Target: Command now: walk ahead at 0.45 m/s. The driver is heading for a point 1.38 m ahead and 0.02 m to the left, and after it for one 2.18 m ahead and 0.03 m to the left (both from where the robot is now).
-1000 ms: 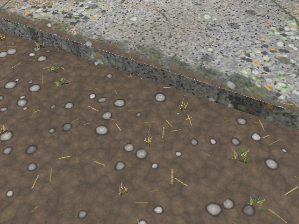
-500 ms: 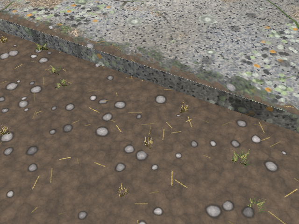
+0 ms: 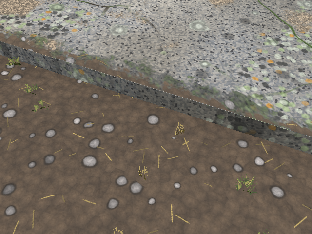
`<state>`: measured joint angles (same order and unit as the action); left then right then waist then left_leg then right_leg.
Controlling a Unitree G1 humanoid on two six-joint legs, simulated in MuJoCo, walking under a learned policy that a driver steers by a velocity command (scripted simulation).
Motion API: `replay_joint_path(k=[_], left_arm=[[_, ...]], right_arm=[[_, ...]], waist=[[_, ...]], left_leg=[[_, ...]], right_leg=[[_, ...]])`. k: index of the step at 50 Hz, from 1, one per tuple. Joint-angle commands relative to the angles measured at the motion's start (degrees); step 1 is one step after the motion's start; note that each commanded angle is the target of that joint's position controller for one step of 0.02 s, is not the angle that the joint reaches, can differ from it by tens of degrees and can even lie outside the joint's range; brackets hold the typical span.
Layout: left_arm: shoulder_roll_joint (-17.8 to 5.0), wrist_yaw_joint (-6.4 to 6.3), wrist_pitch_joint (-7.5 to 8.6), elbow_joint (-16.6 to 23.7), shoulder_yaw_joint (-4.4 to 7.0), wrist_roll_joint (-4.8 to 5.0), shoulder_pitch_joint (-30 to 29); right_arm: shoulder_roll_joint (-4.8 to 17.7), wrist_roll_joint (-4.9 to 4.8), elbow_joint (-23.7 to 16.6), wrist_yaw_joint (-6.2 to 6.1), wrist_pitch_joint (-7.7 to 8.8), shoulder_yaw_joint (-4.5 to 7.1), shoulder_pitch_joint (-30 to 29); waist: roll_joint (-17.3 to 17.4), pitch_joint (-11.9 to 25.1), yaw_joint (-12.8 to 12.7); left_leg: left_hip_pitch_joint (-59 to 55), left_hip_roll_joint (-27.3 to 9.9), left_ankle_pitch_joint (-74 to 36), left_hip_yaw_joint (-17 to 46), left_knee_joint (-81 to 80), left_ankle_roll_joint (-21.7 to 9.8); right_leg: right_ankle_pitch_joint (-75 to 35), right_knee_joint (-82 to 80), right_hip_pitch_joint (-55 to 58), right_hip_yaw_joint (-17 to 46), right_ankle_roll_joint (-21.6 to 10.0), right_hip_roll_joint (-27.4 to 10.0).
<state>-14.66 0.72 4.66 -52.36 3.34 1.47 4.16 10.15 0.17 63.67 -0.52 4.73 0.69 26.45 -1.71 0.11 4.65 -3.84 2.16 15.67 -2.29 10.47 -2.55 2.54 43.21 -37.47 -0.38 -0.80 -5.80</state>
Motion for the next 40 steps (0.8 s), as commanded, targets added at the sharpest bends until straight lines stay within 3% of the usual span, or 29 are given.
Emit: replay_joint_path(k=[1,3,5,7,8,9,10,11,12,13,14,15,17,21,26,31,34,35,36,37,38,39,40], left_arm=[[-1.1,0.89,0.75,5.8,-0.70,0.25,-10.3],[-1.8,1.52,0.96,7.0,-0.75,0.40,-12.2],[-3.3,2.03,1.30,7.5,-0.29,0.38,-11.2],[-6.6,1.90,1.37,5.5,1.42,0.28,-2.5],[-8.9,1.50,1.12,2.4,2.84,0.47,7.6],[-13.0,0.88,0.81,0.1,3.95,-0.18,18.1],[-15.7,1.34,0.68,-1.3,4.15,-1.00,21.5],[-10.4,1.48,0.91,-1.1,2.62,-0.65,19.2],[-8.2,1.33,1.31,-0.3,1.88,-0.50,13.5],[-6.6,1.42,1.74,0.9,1.28,-0.77,8.2],[-5.2,1.70,2.13,1.2,0.90,-1.50,5.3],[-3.5,1.90,2.40,0.9,0.34,-2.07,4.1],[-3.1,1.91,2.48,-0.4,0.15,-1.83,5.4],[-6.6,0.08,2.30,-2.0,0.73,-1.72,10.1],[-7.6,-1.08,1.59,-3.3,0.73,-0.99,15.4],[-8.1,-1.24,0.20,-5.7,1.11,-0.54,20.6],[-9.4,-1.50,-0.77,-5.6,1.71,-0.50,19.4],[-9.8,-1.51,-1.08,-5.2,1.82,-0.54,18.0],[-8.6,-1.49,-1.38,-4.7,1.33,-0.82,17.3],[-6.5,-1.49,-1.29,-3.2,0.26,-1.82,17.9],[1.6,-0.74,0.06,-3.0,-1.93,-1.67,25.0],[-4.1,-0.48,1.58,-3.6,-0.79,-0.25,21.6],[-7.5,-0.29,2.58,-1.8,0.12,1.15,16.1]], right_arm=[[10.6,-0.55,-1.8,-0.71,0.28,1.95,2.5],[10.6,-1.03,-1.5,-0.79,0.07,2.25,3.0],[11.4,-1.07,-1.9,-0.81,-0.33,2.79,2.0],[12.8,-0.61,-2.6,-0.77,-1.03,3.36,0.3],[12.1,-0.28,-3.2,-0.72,-1.49,3.09,-0.5],[10.1,0.61,-4.7,-0.56,-1.54,2.17,0.1],[0.7,-0.04,-4.9,0.21,-0.16,-0.17,7.8],[6.3,-1.68,-4.9,0.59,1.65,1.09,3.0],[9.7,-3.12,-7.3,0.71,2.68,2.07,-3.2],[10.3,-2.94,-8.1,0.23,3.13,2.21,-6.4],[10.1,-2.07,-8.2,-0.26,2.89,2.79,-7.7],[9.2,-1.67,-8.0,-0.40,2.03,3.01,-6.2],[6.9,-1.57,-8.0,-0.51,0.57,2.98,-4.9],[8.2,-0.59,-11.6,-0.70,-0.24,3.55,-14.2],[6.8,-0.72,-14.7,0.40,0.57,2.89,-24.9],[7.2,-1.36,-17.8,2.04,1.11,2.27,-32.4],[9.5,-1.49,-18.2,2.87,1.63,2.92,-29.9],[11.1,-1.42,-17.1,2.83,1.75,3.74,-25.2],[13.7,-1.36,-14.0,2.51,1.73,5.23,-15.4],[18.1,-0.57,-11.5,1.95,1.59,6.51,-4.1],[21.3,-0.28,-10.0,2.20,1.25,7.11,-0.6],[15.8,-0.68,-10.5,2.23,1.34,5.48,-1.5],[13.4,-0.81,-11.5,1.99,1.55,4.73,-6.8]], waist=[[6.3,-8.8,0.1],[6.3,-9.5,-0.5],[6.6,-7.8,-2.5],[8.8,-0.9,-7.8],[8.6,5.0,-12.6],[2.6,13.0,-15.5],[-14.3,22.5,-10.1],[-9.7,18.9,-11.8],[-7.5,9.4,-10.4],[-1.3,5.4,-8.4],[0.5,2.8,-6.4],[-0.6,2.5,-4.2],[-1.9,1.2,-2.9],[-0.4,-3.1,-4.0],[-0.6,-4.1,-7.3],[-0.7,-5.9,-9.3],[-2.5,-3.5,-6.4],[-3.5,-0.4,-3.5],[-2.8,5.4,1.0],[2.8,14.3,4.3],[18.4,21.2,0.0],[13.7,20.3,2.0],[11.3,12.1,1.2]], left_leg=[[6.7,-14.2,-15.7,6.6,-6.2,-7.9],[3.3,-15.9,-18.0,6.1,-5.2,-7.4],[-0.6,-17.0,-26.4,5.1,-1.4,-6.4],[-2.0,-16.5,-47.5,3.4,9.9,-4.9],[2.0,-13.9,-51.0,1.5,21.8,-3.3],[16.1,-10.6,-33.5,0.1,40.4,-1.6],[35.7,1.5,12.0,3.1,60.8,1.6],[41.8,-0.4,15.8,10.7,68.3,0.2],[46.1,-3.3,11.5,8.9,69.8,-0.9],[43.5,-6.6,5.5,7.8,67.1,-1.3],[40.3,-8.7,1.9,7.2,63.6,-1.3],[36.5,-10.4,0.0,7.7,61.4,-1.5],[34.4,-11.3,-0.2,7.0,57.5,-1.1],[42.9,-12.2,-9.3,6.0,45.7,1.4],[41.4,-9.1,-22.8,2.9,27.7,2.2],[43.3,-7.5,-19.5,2.7,20.3,1.0],[37.7,-5.5,-12.7,1.5,18.0,-1.3],[30.4,-3.6,-11.5,-0.2,17.4,-2.4],[17.3,-2.3,-12.5,-1.0,17.1,-4.1],[-1.5,-12.4,-13.0,10.4,19.2,-7.9],[-20.0,-24.8,-0.9,39.0,11.8,-17.2],[-19.5,-24.0,3.9,43.6,7.3,-15.8],[-12.3,-22.3,0.5,34.4,6.6,-13.1]], right_leg=[[-4.7,-7.5,-0.3,-2.2,0.1,2.0],[-4.4,-10.4,-0.2,-1.3,-1.3,2.1],[-1.8,-12.5,2.9,-1.5,-3.0,3.0],[1.3,-11.7,15.8,-3.8,-5.2,6.6],[1.4,-11.9,29.0,-4.3,-6.9,7.7],[4.9,-10.7,47.4,8.8,-10.4,-3.1],[21.7,-21.4,62.8,39.9,-19.9,-16.7],[26.2,-28.0,59.5,45.1,-17.7,-15.2],[21.9,-28.5,51.2,35.6,-15.0,-13.9],[13.7,-29.7,41.7,27.8,-13.6,-12.0],[7.2,-30.9,33.9,21.8,-12.7,-10.0],[4.8,-32.4,29.6,17.5,-12.1,-8.0],[3.5,-35.1,25.4,13.6,-12.9,-6.7],[2.0,-38.4,25.5,10.3,-13.5,-6.6],[-1.0,-38.4,28.6,4.6,-10.8,-4.2],[-3.3,-34.6,38.8,4.4,-10.4,-7.7],[-15.0,-28.9,43.2,4.6,-8.8,-9.4],[-25.2,-23.4,43.0,3.4,-7.9,-8.4],[-30.3,-12.4,39.7,1.1,-6.3,-5.4],[-16.1,5.7,27.2,-1.5,-4.3,-1.8],[23.7,25.6,3.7,-0.5,-0.5,9.6],[30.0,33.0,-2.8,7.6,-1.6,7.5],[25.5,34.0,-6.7,6.8,-2.6,4.4]])
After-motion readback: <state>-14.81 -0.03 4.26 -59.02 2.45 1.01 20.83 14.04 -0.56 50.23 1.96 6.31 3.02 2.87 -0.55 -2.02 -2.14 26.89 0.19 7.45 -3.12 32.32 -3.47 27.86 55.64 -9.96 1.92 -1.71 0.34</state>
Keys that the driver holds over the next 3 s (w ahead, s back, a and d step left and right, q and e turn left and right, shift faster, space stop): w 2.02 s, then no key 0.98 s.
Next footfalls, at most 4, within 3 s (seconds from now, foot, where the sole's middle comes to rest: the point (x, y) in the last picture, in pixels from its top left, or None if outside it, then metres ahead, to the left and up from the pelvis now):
0.16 right None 0.30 -0.14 -0.78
0.72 left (126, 211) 0.62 0.09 -0.78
1.28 right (171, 151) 0.92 -0.14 -0.78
1.82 left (126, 115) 1.18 0.08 -0.78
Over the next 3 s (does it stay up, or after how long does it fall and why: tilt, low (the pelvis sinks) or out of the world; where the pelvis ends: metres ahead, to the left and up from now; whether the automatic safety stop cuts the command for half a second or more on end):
stays up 1.39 -0.02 0.12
